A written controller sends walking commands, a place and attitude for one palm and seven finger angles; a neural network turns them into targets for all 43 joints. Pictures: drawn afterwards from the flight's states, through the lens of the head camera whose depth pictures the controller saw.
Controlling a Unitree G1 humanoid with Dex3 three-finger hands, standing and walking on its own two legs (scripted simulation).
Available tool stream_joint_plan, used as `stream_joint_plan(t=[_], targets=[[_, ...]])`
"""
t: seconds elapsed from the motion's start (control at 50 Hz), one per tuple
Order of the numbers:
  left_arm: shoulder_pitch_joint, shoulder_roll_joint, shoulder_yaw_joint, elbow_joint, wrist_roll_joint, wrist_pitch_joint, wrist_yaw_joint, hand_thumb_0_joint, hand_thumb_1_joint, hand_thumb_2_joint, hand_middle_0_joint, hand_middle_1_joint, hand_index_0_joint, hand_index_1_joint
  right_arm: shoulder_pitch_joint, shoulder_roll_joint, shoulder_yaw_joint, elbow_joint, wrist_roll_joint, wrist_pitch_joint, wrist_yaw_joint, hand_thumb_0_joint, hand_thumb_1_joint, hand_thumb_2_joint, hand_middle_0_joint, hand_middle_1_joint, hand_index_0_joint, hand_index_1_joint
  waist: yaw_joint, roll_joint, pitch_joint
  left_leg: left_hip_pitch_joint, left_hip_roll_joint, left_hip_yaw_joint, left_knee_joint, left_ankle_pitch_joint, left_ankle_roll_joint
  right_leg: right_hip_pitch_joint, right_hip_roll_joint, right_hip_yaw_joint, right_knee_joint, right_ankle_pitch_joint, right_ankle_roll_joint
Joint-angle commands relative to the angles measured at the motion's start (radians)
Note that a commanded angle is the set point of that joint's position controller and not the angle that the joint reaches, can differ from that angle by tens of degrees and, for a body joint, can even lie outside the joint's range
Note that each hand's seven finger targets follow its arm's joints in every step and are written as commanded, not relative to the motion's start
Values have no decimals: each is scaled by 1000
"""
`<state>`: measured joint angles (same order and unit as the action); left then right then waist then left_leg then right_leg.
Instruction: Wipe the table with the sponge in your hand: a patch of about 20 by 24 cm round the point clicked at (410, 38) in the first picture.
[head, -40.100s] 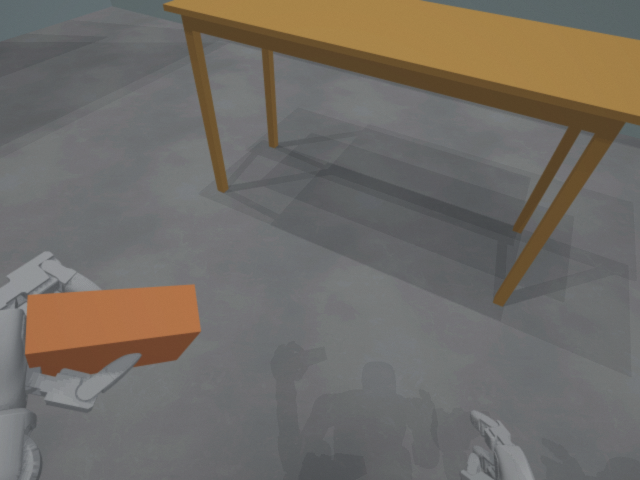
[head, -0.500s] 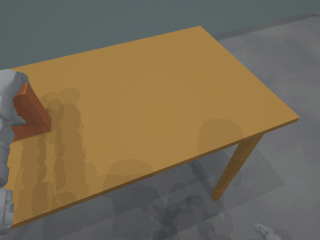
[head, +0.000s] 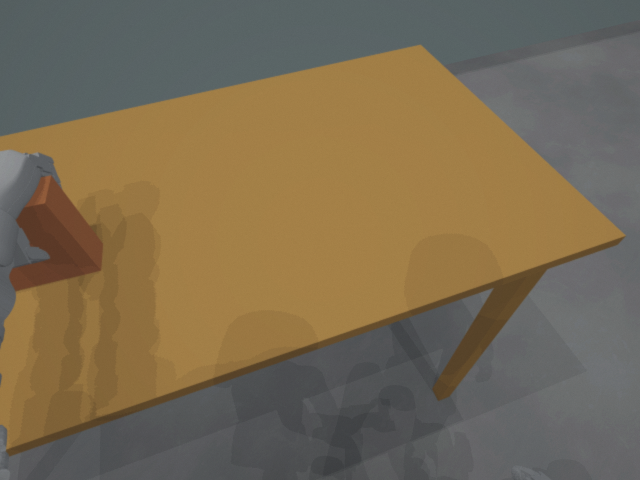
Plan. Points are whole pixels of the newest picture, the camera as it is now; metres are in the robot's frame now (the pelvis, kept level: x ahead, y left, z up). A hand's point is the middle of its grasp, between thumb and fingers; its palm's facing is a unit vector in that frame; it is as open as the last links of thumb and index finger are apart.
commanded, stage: wipe back along the first lane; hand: left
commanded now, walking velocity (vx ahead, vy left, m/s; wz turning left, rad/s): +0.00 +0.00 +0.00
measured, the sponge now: (41, 247) +0.34 +0.39 +0.09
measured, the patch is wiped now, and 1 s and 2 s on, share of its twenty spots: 0.90 0.90 0.90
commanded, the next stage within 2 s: lift the sponge slowly off the table in 1.24 s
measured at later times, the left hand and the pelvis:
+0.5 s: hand (26, 248) +0.31 +0.36 +0.14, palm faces +0.02 +0.03 -1.00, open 9.1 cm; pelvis -0.01 -0.01 +0.00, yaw +0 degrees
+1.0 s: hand (31, 278) +0.27 +0.33 +0.14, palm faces +0.06 +0.01 -1.00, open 9.1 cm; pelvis +0.01 -0.01 +0.00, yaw +0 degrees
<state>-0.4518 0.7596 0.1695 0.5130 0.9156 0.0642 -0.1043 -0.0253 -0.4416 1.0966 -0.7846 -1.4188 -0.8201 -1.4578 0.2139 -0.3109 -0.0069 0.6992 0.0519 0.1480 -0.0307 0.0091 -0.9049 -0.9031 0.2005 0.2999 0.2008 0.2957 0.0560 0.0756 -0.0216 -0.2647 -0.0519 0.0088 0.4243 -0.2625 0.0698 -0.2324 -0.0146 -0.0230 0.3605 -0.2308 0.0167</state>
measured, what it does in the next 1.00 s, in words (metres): stands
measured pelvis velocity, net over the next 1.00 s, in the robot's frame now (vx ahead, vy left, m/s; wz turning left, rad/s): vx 0.01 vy -0.01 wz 0.00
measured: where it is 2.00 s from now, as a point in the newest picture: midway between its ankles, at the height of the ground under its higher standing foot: outside the picture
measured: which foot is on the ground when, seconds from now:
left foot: down 0.00-1.00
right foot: down 0.00-1.00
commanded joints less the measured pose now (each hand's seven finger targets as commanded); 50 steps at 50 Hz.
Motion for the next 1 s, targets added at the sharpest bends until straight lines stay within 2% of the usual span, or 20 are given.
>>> stream_joint_plan(t=[0.0,0.06,0.1,0.16,0.18,0.24,0.3,0.32,0.4,0.42,0.48,0.52,0.64,0.7,0.74,0.78,0.84,0.9,0.94,0.98], targets=[[-188,269,49,-177,4,37,4,0,100,1300,-1200,-1600,-1200,-1600,-98,-156,-47,-137,-1,-53,-9,0,-900,-900,200,300,200,300,12,-4,-291,143,35,-44,-11,549,-46,137,43,-8,21,308,-71],[-201,216,-10,-171,13,72,-3,0,100,1300,-1200,-1600,-1200,-1600,-114,-157,-40,-133,1,-57,-15,0,-900,-900,200,300,200,300,-3,-22,-226,122,36,-52,-37,442,-52,101,47,-18,4,233,-75],[-186,201,-21,-212,12,81,-7,0,100,1300,-1200,-1600,-1200,-1600,-129,-147,-34,-148,2,-69,-17,0,-900,-900,200,300,200,300,6,1,-246,138,36,-57,-42,432,-48,117,46,-14,6,214,-77],[-147,186,-26,-196,10,99,-10,0,100,1300,-1200,-1600,-1200,-1600,-136,-146,-30,-145,-1,-72,-23,0,-900,-900,200,300,200,300,9,-39,-218,121,32,-50,-48,383,-48,123,47,-16,0,217,-79],[-138,210,5,-232,-1,94,-14,0,100,1300,-1200,-1600,-1200,-1600,-147,-147,-26,-156,1,-75,-21,0,-900,-900,200,300,200,300,17,-34,-233,122,34,-52,-50,392,-46,143,46,-8,1,231,-83],[-93,146,-44,-250,-4,110,-18,0,100,1300,-1200,-1600,-1200,-1600,-159,-139,-24,-161,-1,-76,-20,0,-900,-900,200,300,200,300,15,-30,-192,121,37,-51,-53,395,-51,123,44,-20,0,220,-77],[-79,180,-13,-276,2,123,-14,0,100,1300,-1200,-1600,-1200,-1600,-171,-141,-19,-165,-3,-80,-20,0,-900,-900,200,300,200,300,25,-34,-216,117,33,-45,-52,386,-47,145,42,-13,7,228,-79],[-49,116,-59,-262,-3,133,-16,0,100,1300,-1200,-1600,-1200,-1600,-178,-132,-18,-167,-3,-80,-20,0,-900,-900,200,300,200,300,18,-41,-181,114,33,-42,-53,386,-47,135,42,-18,2,232,-78],[3,145,-19,-351,-16,147,-14,0,100,1300,-1200,-1600,-1200,-1600,-193,-132,-17,-177,-7,-88,-14,0,-900,-900,200,300,200,300,37,-29,-223,132,34,-43,-43,435,-50,165,40,-12,14,268,-79],[66,102,-40,-332,-28,157,-14,0,100,1300,-1200,-1600,-1200,-1600,-197,-127,-15,-177,-4,-88,-14,0,-900,-900,200,300,200,300,33,-37,-186,124,36,-42,-42,452,-53,158,42,-17,12,278,-77],[100,114,-16,-394,-46,173,-18,0,100,1300,-1200,-1600,-1200,-1600,-222,-132,-11,-188,-3,-92,-10,0,-900,-900,200,300,200,300,38,-45,-193,123,39,-40,-43,440,-50,172,43,-7,14,294,-78],[127,56,-65,-388,-49,195,-18,0,100,1300,-1200,-1600,-1200,-1600,-216,-126,-11,-184,-4,-94,-11,0,-900,-900,200,300,200,300,30,-59,-170,120,39,-39,-40,442,-51,154,42,-20,14,287,-73],[225,59,-44,-464,-64,226,-23,0,100,1300,-1200,-1600,-1200,-1600,-232,-128,-11,-189,-4,-104,-10,0,-900,-900,200,300,200,300,42,-80,-173,121,36,-35,-32,454,-48,177,41,-17,24,325,-69],[243,61,-37,-559,-69,238,-30,0,100,1300,-1200,-1600,-1200,-1600,-249,-120,-5,-212,-7,-111,-5,0,-900,-900,200,300,200,300,52,-72,-224,134,33,-34,-14,497,-42,202,34,-13,40,364,-67],[280,29,-57,-548,-81,248,-32,0,100,1300,-1200,-1600,-1200,-1600,-248,-123,-7,-200,-5,-108,-7,0,-900,-900,200,300,200,300,42,-76,-168,125,36,-32,-22,474,-45,179,40,-18,30,353,-64],[306,80,2,-607,-85,251,-28,0,100,1300,-1200,-1600,-1200,-1600,-276,-122,-3,-219,-6,-114,-5,0,-900,-900,200,300,200,300,57,-81,-207,133,35,-35,-16,482,-40,212,41,5,39,383,-69],[381,39,-24,-608,-96,263,-29,0,100,1300,-1200,-1600,-1200,-1600,-256,-119,-4,-206,-4,-110,-6,0,-900,-900,200,300,200,300,51,-84,-161,122,34,-27,-11,497,-44,192,37,-12,41,390,-61],[371,25,-35,-726,-92,278,-25,0,100,1300,-1200,-1600,-1200,-1600,-266,-110,0,-240,-9,-118,-1,0,-900,-900,200,300,200,300,62,-77,-222,138,35,-33,2,531,-40,209,31,-9,55,402,-60],[462,34,-11,-678,-104,288,-18,0,100,1300,-1200,-1600,-1200,-1600,-267,-115,-2,-217,-5,-110,-1,0,-900,-900,200,300,200,300,59,-78,-150,118,38,-31,-10,505,-48,195,38,-12,48,389,-60],[460,22,-11,-760,-106,295,-15,0,100,1300,-1200,-1600,-1200,-1600,-311,-107,3,-241,-3,-114,3,0,-900,-900,200,300,200,300,62,-78,-185,137,40,-34,-7,502,-44,204,44,7,48,393,-64]])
